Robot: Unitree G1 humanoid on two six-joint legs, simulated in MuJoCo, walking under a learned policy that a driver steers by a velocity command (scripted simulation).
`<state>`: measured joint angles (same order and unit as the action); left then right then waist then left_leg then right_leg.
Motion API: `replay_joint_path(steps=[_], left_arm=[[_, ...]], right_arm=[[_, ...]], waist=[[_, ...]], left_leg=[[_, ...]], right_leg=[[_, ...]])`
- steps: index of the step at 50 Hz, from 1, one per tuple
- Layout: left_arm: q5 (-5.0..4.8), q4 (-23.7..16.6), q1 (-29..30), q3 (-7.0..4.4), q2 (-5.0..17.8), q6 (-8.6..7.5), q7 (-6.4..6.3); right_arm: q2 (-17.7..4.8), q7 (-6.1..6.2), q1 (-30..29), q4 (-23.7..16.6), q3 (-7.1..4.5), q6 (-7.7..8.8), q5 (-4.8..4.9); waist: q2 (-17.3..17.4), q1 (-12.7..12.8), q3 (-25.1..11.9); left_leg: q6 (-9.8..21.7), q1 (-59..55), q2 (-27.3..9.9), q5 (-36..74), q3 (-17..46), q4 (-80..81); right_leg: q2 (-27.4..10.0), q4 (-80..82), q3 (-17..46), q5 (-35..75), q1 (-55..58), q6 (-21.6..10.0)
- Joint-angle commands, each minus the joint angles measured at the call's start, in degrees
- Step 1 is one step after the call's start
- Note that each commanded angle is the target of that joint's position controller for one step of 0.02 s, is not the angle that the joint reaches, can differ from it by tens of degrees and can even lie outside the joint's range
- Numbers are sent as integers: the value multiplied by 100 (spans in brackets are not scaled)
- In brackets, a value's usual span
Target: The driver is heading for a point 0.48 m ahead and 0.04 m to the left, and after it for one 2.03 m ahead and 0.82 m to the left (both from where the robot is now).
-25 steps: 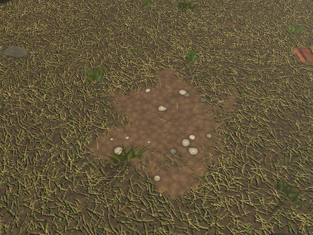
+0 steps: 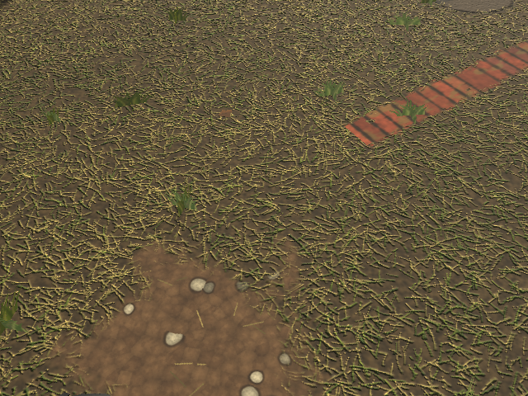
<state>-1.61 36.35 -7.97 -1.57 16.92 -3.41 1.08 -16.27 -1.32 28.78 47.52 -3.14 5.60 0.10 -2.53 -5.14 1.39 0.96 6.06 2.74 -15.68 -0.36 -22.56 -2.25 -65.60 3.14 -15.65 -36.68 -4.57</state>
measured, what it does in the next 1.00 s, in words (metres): walks ahead, turning left: right foot, then left foot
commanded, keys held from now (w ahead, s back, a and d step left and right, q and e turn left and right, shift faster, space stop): w+shift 0.28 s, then w+q+shift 0.72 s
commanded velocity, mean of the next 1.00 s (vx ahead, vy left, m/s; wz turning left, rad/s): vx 1.00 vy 0.00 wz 0.43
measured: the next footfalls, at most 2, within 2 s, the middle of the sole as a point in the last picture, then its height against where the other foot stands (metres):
right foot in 0.26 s outside the picture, level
left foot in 0.74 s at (226, 271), level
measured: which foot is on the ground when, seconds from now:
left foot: down 0.00-0.28, up 0.30-0.72, down 0.74-1.00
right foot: up 0.00-0.24, down 0.26-0.76, up 0.78-1.00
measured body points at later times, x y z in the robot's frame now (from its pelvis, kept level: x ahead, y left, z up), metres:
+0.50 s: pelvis +0.45 -0.06 +0.00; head +0.45 -0.06 +0.45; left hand +0.45 +0.22 -0.12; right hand +0.61 -0.33 -0.10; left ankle +0.52 +0.11 -0.64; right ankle +0.42 -0.15 -0.74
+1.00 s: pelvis +0.91 +0.03 +0.00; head +0.92 +0.05 +0.45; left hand +1.04 +0.35 -0.03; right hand +1.03 -0.20 -0.12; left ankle +0.85 +0.05 -0.74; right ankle +1.14 -0.10 -0.66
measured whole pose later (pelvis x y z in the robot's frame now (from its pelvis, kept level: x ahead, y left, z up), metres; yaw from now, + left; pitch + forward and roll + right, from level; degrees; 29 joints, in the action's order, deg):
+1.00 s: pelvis +0.91 +0.03 +0.00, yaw +29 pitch -1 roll +0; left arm 1.1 32.9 0.1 -0.6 14.7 -7.8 -0.1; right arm -13.4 -0.6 26.7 43.6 -2.6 3.7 1.4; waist -0.8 -5.0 2.7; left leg 9.1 7.2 10.9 -14.7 8.6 -24.3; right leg -5.3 -51.9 11.3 -8.8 -38.2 2.2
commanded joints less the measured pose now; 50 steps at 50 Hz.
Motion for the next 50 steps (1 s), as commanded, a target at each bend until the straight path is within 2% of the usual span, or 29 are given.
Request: replay_joint_path(steps=[1,5,9,11,13,14,15,16,17,18,19,20,21,23,25,31,33,35,36,37,38,39,40,41,42,43,45,47,50], left_arm=[[64,-435,296,27,122,-113,64],[83,-768,1424,92,32,-223,206],[7,-932,1825,4,159,-307,338],[-5,-943,1349,-155,487,-257,289],[-45,-357,-965,-425,945,-108,111],[63,14,-1998,-518,1408,-55,20],[100,50,-2101,-490,1418,-151,94],[150,160,-1954,-373,786,-172,68],[194,242,-1709,-321,622,-207,55],[248,330,-1348,-321,598,-274,71],[327,384,-1041,-271,348,-345,102],[371,444,-824,-219,124,-389,114],[289,505,-668,-211,6,-420,131],[185,631,-503,-241,79,-453,118],[261,699,-507,-271,216,-482,59],[257,886,-1120,-267,606,-451,-159],[279,890,-1271,-317,941,-334,-258],[284,801,-1177,-415,1317,-117,-393],[272,698,-855,-462,1454,-32,-398],[240,528,-413,-465,1435,-31,-350],[209,493,-226,-264,681,-181,-189],[80,48,-1014,22,-275,-449,-56],[-6,-213,-544,33,247,-706,24],[-90,-365,90,-52,521,-790,30],[-53,-377,7,-48,436,-798,-3],[91,-280,-94,-49,403,-733,-45],[203,-175,-307,-130,530,-549,-98],[286,-340,167,-118,499,-448,-162],[299,-770,1243,8,-1,-427,-135]], right_arm=[[-688,39,-585,-451,-73,162,23],[-668,108,8,-143,14,145,115],[-886,125,244,82,43,-6,117],[-1084,161,335,219,18,-91,27],[-1247,235,-33,200,-7,-215,-64],[-546,243,181,-83,146,-163,-181],[82,182,746,-113,368,63,96],[-651,173,-151,-244,144,174,368],[-682,158,-890,-465,118,219,475],[-491,166,-1150,-526,150,219,376],[-431,162,-1100,-480,100,128,266],[-323,115,-801,-396,90,-13,280],[-226,94,-669,-315,83,-149,295],[-124,92,-860,-345,80,-333,275],[-150,100,-1326,-519,83,-362,245],[-192,-235,-2571,-971,118,-170,200],[-388,-369,-2706,-1170,37,-122,231],[-715,-373,-1976,-1134,-133,-202,320],[-1027,-326,-940,-924,-289,-322,335],[-1463,-223,578,-530,-511,-446,286],[-1482,-82,978,-293,-500,-548,277],[-1448,-92,249,-572,-397,-414,60],[-1053,-95,36,-819,-309,-289,-41],[-816,-127,-37,-832,-265,-163,-66],[-824,-167,-428,-892,-265,-58,-51],[-802,-165,-826,-1002,-260,8,-26],[-761,-70,-1206,-1136,-235,6,31],[-630,56,-1099,-1092,-190,0,132],[-709,221,-941,-968,-226,-104,193]], waist=[[443,444,586],[393,46,851],[686,86,787],[1274,526,155],[1380,1837,-1005],[14,1708,-1926],[-1566,1264,-3215],[-949,1484,-2217],[-503,1432,-1139],[214,1113,-624],[195,791,-360],[-118,512,-297],[-185,395,-182],[-100,295,277],[46,348,621],[493,720,883],[168,607,592],[-388,47,28],[-595,-547,-421],[-460,-1253,-956],[982,-1203,-611],[2626,77,-978],[1640,-184,-1369],[548,-106,-684],[-187,368,-291],[-387,609,-61],[-261,878,137],[-169,721,402],[310,256,526]], left_leg=[[1162,-135,-1702,-37,1886,1580],[927,99,-1449,1109,756,2140],[753,-803,-1542,3319,183,1790],[635,-1391,-1718,6213,65,713],[381,-251,-1571,7016,-145,-1958],[274,1854,-898,3099,3,-4309],[227,3118,-76,-947,869,-5863],[372,3776,-430,-776,1048,-6152],[374,3984,-628,-476,865,-6026],[355,3774,-881,-163,824,-5662],[342,3457,-1096,139,848,-5363],[304,3087,-1252,310,903,-5283],[261,2928,-1347,304,886,-5156],[173,3151,-1416,463,837,-4966],[106,3529,-1347,1183,835,-4437],[402,3304,-786,3043,-279,-2191],[563,2861,-340,2842,-812,-1761],[679,2015,145,1947,-1180,-1946],[856,967,208,1438,-1070,-2194],[1112,-890,85,1260,-498,-2046],[1358,-1729,-218,1060,213,-1822],[2507,-2717,-1108,-567,3285,-825],[2562,-2669,-1570,-2345,4947,597],[2134,-1871,-1523,-2603,4969,1134],[2066,-969,-1483,-2338,4804,1171],[2046,-197,-1230,-1686,4379,1080],[1924,703,-720,-727,3417,1158],[1841,1367,-443,104,2718,1186],[1431,2212,67,442,1994,1038]], right_leg=[[-448,723,357,902,-1306,106],[-283,2247,-273,2266,-415,192],[162,3247,-676,2042,241,49],[511,3149,-897,1312,1023,-158],[409,3145,-711,1217,3929,-460],[-884,2993,1286,-157,6297,-754],[-2015,4344,4410,-2641,7190,-1444],[-1780,4968,4296,-2811,6503,-1067],[-1638,4974,3171,-1827,5463,-903],[-1474,5096,2480,-976,4449,-796],[-1249,5186,1849,-543,3722,-687],[-1180,5339,1442,-340,3202,-659],[-1123,5521,1061,-117,2874,-618],[-1089,5823,326,422,2388,-448],[-931,5990,-352,1101,2257,-336],[-704,6141,-1624,2817,3133,205],[-788,5531,-1775,5349,3891,442],[-979,4195,-1794,8093,4410,509],[-1114,2996,-1705,8806,4200,438],[-1020,1193,-1515,8236,3229,325],[31,-1526,-1459,2057,1667,409],[909,-3303,-371,-1778,-737,543],[733,-3057,551,-1292,-1193,138],[477,-2305,564,-823,-1133,-97],[270,-1678,634,-490,-886,-68],[93,-1234,692,-348,-494,66],[-136,-498,672,-192,66,387],[-205,601,420,87,313,669],[138,2557,9,1690,1212,899]])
